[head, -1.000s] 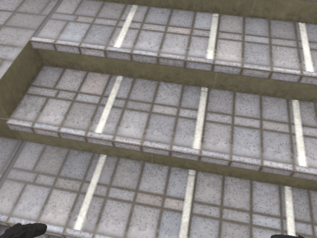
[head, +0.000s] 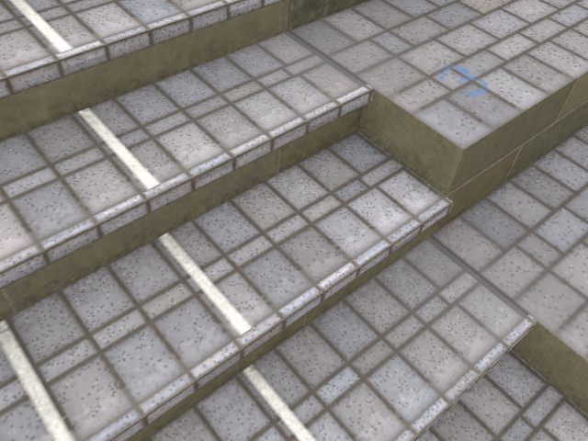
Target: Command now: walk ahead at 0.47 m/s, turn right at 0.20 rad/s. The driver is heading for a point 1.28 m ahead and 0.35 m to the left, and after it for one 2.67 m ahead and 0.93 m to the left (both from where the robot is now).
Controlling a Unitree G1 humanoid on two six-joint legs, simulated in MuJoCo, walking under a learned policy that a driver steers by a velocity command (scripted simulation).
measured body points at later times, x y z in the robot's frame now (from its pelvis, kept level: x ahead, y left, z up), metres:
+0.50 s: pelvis +0.10 -0.03 -0.01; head +0.12 -0.05 +0.44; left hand +0.08 +0.20 -0.14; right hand +0.26 -0.23 -0.13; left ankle +0.09 +0.08 -0.45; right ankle +0.06 -0.10 -0.75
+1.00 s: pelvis +0.24 +0.05 +0.11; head +0.23 +0.06 +0.56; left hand +0.40 +0.27 +0.00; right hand +0.24 -0.20 -0.03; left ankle +0.25 +0.12 -0.60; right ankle +0.26 -0.09 -0.43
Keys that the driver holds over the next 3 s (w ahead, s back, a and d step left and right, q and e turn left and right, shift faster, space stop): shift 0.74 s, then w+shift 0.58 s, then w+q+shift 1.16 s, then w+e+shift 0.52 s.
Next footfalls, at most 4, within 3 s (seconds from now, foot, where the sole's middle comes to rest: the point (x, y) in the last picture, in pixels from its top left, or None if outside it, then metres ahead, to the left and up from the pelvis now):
0.12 right None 0.10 -0.10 -0.78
0.72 left None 0.29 0.12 -0.63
1.46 right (333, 233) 0.86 -0.16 -0.48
2.00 left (252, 105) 1.14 0.02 -0.33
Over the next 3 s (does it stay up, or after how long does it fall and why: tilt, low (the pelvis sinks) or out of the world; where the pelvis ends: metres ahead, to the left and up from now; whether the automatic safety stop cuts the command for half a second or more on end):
stays up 1.66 0.49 0.72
